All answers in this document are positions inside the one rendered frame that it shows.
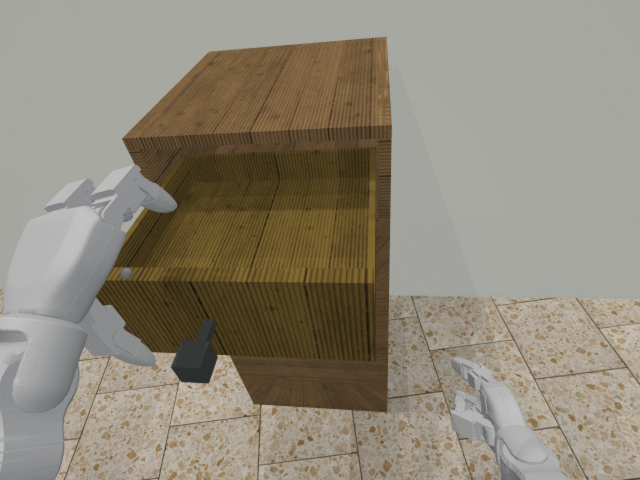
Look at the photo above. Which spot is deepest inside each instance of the robot right forearm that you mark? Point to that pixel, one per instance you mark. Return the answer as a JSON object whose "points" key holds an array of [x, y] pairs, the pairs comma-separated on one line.
{"points": [[521, 455]]}

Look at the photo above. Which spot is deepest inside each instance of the left robot hand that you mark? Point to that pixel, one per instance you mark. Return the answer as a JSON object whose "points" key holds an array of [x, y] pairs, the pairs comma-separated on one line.
{"points": [[62, 259]]}

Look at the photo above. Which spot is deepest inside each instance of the right robot hand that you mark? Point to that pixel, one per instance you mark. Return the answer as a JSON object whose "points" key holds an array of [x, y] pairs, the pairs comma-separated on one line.
{"points": [[480, 419]]}

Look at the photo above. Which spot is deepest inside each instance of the handle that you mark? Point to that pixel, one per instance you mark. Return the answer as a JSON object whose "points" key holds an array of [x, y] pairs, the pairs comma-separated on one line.
{"points": [[195, 360]]}

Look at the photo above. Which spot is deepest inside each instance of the robot left forearm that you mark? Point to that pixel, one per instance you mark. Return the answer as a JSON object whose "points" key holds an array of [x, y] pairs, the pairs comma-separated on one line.
{"points": [[39, 376]]}

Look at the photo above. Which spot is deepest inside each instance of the drawer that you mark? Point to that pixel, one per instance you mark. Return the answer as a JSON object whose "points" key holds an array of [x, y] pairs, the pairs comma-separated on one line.
{"points": [[279, 248]]}

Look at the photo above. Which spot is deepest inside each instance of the cabinet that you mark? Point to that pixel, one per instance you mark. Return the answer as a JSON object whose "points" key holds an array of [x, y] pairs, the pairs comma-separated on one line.
{"points": [[312, 96]]}

